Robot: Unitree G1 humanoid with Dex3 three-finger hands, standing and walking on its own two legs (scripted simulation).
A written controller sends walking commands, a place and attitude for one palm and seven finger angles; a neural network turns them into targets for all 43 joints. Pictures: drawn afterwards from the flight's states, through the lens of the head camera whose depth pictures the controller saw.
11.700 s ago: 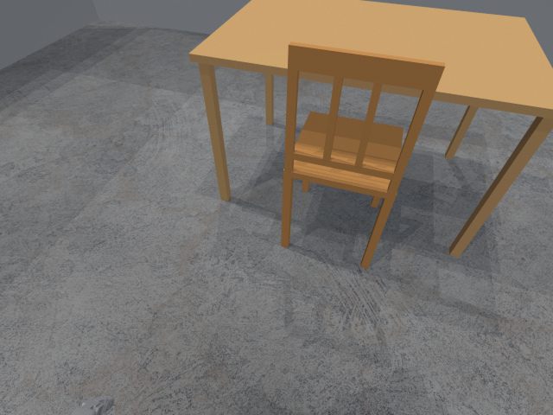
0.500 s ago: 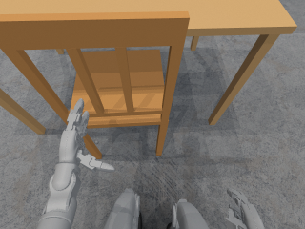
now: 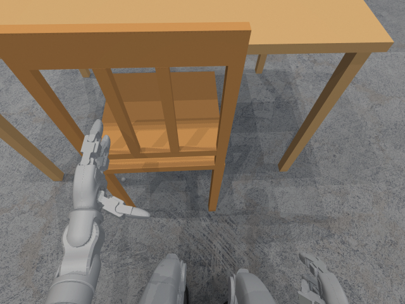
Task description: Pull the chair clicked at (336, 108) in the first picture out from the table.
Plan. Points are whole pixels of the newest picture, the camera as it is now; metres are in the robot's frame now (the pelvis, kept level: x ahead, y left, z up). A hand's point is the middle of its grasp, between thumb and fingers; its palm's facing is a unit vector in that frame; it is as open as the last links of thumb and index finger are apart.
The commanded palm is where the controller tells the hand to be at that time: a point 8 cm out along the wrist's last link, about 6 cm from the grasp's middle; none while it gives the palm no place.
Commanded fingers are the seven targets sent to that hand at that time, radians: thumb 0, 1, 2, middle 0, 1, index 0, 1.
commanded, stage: aim the fingers beside a spindle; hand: left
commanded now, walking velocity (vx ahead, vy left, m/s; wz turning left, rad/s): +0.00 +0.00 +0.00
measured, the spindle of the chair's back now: (121, 117) +0.48 +0.21 +0.03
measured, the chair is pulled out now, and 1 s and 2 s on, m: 0.00 0.00 0.00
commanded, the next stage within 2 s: push the fingers through the gap in 0.42 s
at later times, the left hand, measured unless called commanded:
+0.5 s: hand (130, 188) +0.32 +0.16 +0.02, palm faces +0.06 -1.00 -0.03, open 16.9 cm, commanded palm +0.31 +0.22 +0.03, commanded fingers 0.00 -0.50 0.30 -0.06 -0.08 -0.06 -0.08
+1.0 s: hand (124, 161) +0.38 +0.18 +0.02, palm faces +0.10 -0.99 -0.06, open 16.9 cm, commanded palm +0.35 +0.23 +0.02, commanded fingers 0.00 -0.50 0.30 -0.06 -0.08 -0.06 -0.08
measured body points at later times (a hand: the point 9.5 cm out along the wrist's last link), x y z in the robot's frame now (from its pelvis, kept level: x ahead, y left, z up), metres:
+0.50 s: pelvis +0.00 +0.00 +0.00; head +0.11 +0.01 +0.44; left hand +0.31 +0.21 +0.02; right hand +0.16 -0.24 -0.11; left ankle +0.06 +0.09 -0.62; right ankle +0.00 -0.10 -0.62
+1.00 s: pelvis +0.00 +0.00 +0.00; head +0.11 +0.01 +0.44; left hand +0.37 +0.23 +0.03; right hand +0.14 -0.25 -0.11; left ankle +0.06 +0.09 -0.62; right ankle +0.00 -0.10 -0.62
